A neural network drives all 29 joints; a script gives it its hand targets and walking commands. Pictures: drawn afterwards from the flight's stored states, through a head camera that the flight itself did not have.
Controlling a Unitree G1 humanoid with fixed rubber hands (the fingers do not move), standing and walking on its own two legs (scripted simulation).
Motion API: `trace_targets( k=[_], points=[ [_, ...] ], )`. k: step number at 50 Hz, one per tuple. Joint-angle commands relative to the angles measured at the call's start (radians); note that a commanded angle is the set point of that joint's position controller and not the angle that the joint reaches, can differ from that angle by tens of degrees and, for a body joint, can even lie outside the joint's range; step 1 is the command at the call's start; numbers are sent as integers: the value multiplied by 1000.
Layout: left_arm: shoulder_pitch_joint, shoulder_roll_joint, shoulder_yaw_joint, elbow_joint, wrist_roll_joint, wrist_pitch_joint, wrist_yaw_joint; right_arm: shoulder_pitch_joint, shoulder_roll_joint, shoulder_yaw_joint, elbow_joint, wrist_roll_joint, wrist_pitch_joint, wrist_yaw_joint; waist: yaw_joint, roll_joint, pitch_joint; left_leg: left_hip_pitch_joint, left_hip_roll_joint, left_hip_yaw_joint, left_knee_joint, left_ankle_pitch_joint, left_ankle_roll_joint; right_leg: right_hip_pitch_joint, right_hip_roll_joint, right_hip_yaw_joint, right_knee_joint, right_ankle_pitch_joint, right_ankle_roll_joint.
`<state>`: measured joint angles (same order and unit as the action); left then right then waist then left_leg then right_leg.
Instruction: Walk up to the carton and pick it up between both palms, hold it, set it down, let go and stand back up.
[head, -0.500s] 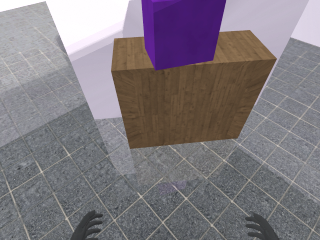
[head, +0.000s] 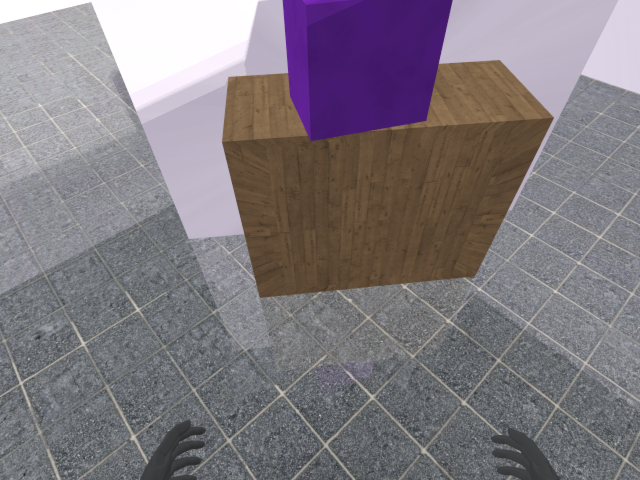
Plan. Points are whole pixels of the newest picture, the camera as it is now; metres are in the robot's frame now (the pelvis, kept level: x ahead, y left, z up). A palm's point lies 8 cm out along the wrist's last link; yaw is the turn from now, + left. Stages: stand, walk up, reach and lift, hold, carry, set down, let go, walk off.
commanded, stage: stand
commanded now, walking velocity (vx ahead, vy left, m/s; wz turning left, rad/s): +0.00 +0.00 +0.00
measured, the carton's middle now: (358, 51) +1.00 -0.05 +0.08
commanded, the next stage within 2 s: walk up in 0.08 s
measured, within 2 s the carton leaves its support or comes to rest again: neither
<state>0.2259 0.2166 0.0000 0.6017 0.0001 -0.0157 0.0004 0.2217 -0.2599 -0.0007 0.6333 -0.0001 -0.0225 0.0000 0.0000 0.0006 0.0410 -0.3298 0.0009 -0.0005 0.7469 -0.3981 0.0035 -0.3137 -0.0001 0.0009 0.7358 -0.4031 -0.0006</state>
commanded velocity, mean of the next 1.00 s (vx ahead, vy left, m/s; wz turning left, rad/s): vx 0.00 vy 0.00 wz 0.00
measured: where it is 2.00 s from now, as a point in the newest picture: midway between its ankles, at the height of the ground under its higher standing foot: outside the picture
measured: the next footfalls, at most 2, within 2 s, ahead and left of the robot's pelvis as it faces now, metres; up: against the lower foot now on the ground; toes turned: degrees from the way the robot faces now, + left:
left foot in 1.00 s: +0.24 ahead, +0.08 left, +0.00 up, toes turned +7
right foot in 1.58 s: +0.23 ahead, -0.16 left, +0.00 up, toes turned +10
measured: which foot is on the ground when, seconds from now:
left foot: down 0.00-0.52, up 0.54-0.98, down 1.00-1.00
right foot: down 0.00-1.00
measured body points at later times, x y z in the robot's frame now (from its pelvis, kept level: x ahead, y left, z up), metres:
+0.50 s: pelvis +0.02 -0.03 -0.01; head +0.01 -0.05 +0.44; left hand +0.18 +0.24 -0.07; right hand +0.09 -0.31 -0.12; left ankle +0.00 +0.11 -0.71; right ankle +0.03 -0.13 -0.71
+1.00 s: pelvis +0.08 -0.04 -0.01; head +0.10 -0.03 +0.44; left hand +0.09 +0.24 -0.12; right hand +0.25 -0.31 -0.09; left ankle +0.19 +0.07 -0.71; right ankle +0.04 -0.13 -0.71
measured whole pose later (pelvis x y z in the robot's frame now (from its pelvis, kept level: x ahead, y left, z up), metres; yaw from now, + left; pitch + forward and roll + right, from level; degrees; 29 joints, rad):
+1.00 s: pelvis +0.08 -0.04 -0.01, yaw +8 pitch +0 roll -3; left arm 0.46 0.33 0.00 0.60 0.00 -0.08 -0.02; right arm 0.26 -0.37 -0.02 0.65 0.00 -0.06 0.00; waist 0.00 0.02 0.05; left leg -0.59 -0.01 -0.03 0.81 -0.37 0.01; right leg -0.25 0.03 -0.15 0.75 -0.49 -0.05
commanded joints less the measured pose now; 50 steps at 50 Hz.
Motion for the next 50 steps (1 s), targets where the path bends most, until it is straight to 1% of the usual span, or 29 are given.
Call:
trace_targets(
  k=[1,8,12,13,14,15,16,17,19,22,23,24,25,26,27,28,29,30,31,33,34,37,38,41,45,46,48,49,50],
  points=[
    [-46,287,105,4,9,-51,11,-8,-288,-87,-4,-30,-57,-20,3,31,-148,101,113,-119,-125,436,94,58,-84,89,-89,367,-85],
    [-74,279,109,-11,9,-50,12,-36,-270,-85,-10,-25,-60,-16,-2,56,-149,90,114,-134,-141,429,101,54,-83,88,-83,351,-85],
    [-84,293,109,-2,11,-49,14,-31,-278,-88,-9,-25,-54,-20,-7,15,-135,98,99,-103,-127,435,84,48,-89,84,-106,394,-87],
    [-64,289,109,-5,13,-50,16,-22,-268,-87,-10,-22,-53,-19,-3,52,-145,99,107,-111,-133,426,87,65,-86,90,-90,382,-85],
    [2,365,162,-75,35,-68,-13,158,-349,-125,-35,-42,-84,-5,-24,37,-224,179,122,-267,-129,110,174,-10,-33,94,9,-5,-108],
    [-45,340,155,-83,50,-64,-23,214,-388,-149,-9,-50,-93,0,-59,89,-135,244,196,-442,-240,-174,236,-231,-2,74,99,-239,-102],
    [-86,315,150,-105,53,-60,-28,256,-422,-164,-3,-57,-98,1,-83,179,-34,307,300,-582,-380,-320,303,-428,27,-3,200,-263,-76],
    [-115,334,156,-110,60,-57,-31,279,-417,-176,1,-62,-101,3,-96,129,33,303,339,-667,-455,-371,329,-506,-1,24,276,-245,-58],
    [-93,351,156,-108,57,-68,-43,223,-425,-170,-21,-56,-107,-2,-63,86,111,229,342,-646,-464,-294,334,-510,-45,57,272,-189,-46],
    [-45,348,163,-87,50,-83,-53,180,-410,-162,-40,-58,-106,3,-21,119,127,114,321,-526,-405,-66,305,-337,-50,46,122,-202,-48],
    [-19,350,163,-68,44,-88,-53,155,-418,-159,-50,-52,-101,8,8,107,131,47,290,-465,-354,-3,281,-221,-39,30,20,-167,-57],
    [73,350,166,-34,40,-93,-49,91,-401,-151,-73,-42,-94,10,71,61,111,-67,245,-361,-257,53,239,-19,-31,21,-98,-77,-74],
    [222,361,179,18,35,-98,-38,23,-340,-128,-99,-39,-88,10,145,33,66,-253,164,-207,-45,160,151,257,-24,88,-223,-48,-84],
    [359,470,202,44,49,-104,-22,-17,-223,-94,-136,-18,-84,8,218,-355,33,-461,-42,-46,397,118,64,431,-199,467,-444,-122,-103],
    [327,509,192,12,31,-107,-13,32,-217,-80,-129,-25,-74,-7,156,-334,90,-601,-114,-63,454,-156,27,411,-357,700,-491,114,-103],
    [282,509,190,7,23,-96,-15,63,-327,-104,-102,-26,-67,-10,136,-147,70,-557,-74,-138,460,-146,39,369,-375,722,-481,1,-138],
    [261,502,187,24,24,-96,-9,71,-354,-113,-72,-22,-71,-3,115,-101,80,-520,-63,-166,477,-98,49,329,-366,650,-443,144,-124],
    [225,458,180,13,25,-98,-3,115,-345,-108,-40,-15,-73,3,85,-70,59,-517,-37,-162,464,-31,54,378,-301,527,-385,389,-83],
    [206,425,167,12,24,-100,3,152,-337,-110,-26,-11,-69,4,62,-83,28,-499,-27,-150,462,-9,40,391,-249,411,-329,609,-64],
    [198,400,155,-2,19,-100,8,179,-324,-105,-9,-9,-62,5,41,-162,-28,-463,-15,-123,426,37,22,430,-220,282,-288,789,-50],
    [216,393,154,1,20,-96,11,164,-329,-97,-2,-12,-58,5,50,-150,-37,-450,-27,-103,403,59,27,404,-189,245,-272,826,-35],
    [261,414,157,-14,17,-92,17,75,-328,-101,-31,-25,-47,4,81,-85,5,-465,-7,-72,327,95,25,322,-218,264,-326,611,-64],
    [266,420,164,-11,20,-90,16,62,-312,-96,-32,-24,-46,6,78,-128,29,-489,-16,-87,299,115,31,319,-222,282,-329,580,-65],
    [281,417,158,-25,20,-89,12,13,-322,-105,-50,-27,-48,5,92,-116,65,-489,12,-68,231,141,26,274,-256,310,-381,401,-125],
    [251,442,166,-42,23,-87,8,-20,-328,-107,-59,-21,-61,13,78,-73,52,-439,59,-43,109,158,42,261,-293,296,-366,327,-143],
    [269,446,169,-42,24,-89,9,-16,-326,-110,-54,-20,-65,14,90,-81,54,-428,65,-36,100,160,44,257,-317,332,-348,341,-146],
    [246,447,158,-43,23,-88,4,-24,-319,-111,-56,-15,-76,16,69,-81,36,-358,74,-16,41,134,62,240,-308,279,-322,368,-156],
    [190,454,158,-47,20,-87,2,10,-317,-114,-51,-14,-84,14,38,-84,2,-226,68,6,-48,153,79,197,-289,211,-266,475,-154],
    [133,434,143,-71,14,-86,1,119,-327,-119,-9,-15,-92,13,-32,-33,-85,13,35,8,-207,218,99,129,-241,128,-146,550,-142]
  ],
)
